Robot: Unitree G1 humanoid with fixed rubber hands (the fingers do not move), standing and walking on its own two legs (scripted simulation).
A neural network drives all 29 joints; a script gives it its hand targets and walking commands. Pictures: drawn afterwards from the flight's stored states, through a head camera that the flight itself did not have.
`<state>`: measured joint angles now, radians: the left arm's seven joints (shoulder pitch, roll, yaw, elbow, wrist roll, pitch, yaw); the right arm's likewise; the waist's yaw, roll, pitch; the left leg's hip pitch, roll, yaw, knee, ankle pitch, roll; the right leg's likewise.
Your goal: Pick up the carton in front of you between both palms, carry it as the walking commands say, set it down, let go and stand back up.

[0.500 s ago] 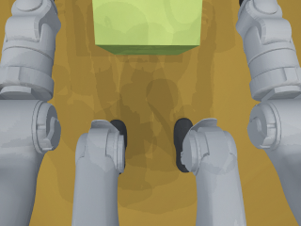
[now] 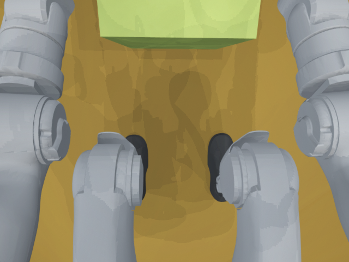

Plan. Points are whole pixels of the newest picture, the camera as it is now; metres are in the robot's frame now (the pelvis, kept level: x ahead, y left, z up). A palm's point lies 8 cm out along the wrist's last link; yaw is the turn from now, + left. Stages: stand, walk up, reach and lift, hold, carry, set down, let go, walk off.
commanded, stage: reach and lift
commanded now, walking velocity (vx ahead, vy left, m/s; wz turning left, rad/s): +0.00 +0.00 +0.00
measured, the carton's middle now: out of the picture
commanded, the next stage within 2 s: none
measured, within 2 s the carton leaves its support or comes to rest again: leaves its support in 0.64 s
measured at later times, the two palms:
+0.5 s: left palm out of the picture +0.56 +0.16 -0.17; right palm out of the picture +0.56 -0.14 -0.17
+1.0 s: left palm out of the picture +0.50 +0.16 +0.02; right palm out of the picture +0.51 -0.14 +0.02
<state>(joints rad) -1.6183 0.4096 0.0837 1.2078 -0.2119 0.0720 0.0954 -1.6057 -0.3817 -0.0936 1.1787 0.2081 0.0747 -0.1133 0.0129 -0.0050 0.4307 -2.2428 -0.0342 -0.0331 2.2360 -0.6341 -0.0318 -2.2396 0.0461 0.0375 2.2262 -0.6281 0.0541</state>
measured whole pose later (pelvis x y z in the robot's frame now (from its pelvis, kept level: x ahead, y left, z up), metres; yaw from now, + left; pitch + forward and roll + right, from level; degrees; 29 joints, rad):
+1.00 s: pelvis -0.02 +0.00 +0.08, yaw +0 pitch +41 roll -1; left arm -1.24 0.08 0.51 0.81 0.22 0.38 0.02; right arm -1.24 -0.05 -0.53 0.81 -0.23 0.38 -0.06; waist 0.01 0.00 -0.04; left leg -2.13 -0.06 -0.06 1.92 -0.51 -0.05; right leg -2.12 0.06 0.05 1.91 -0.51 0.05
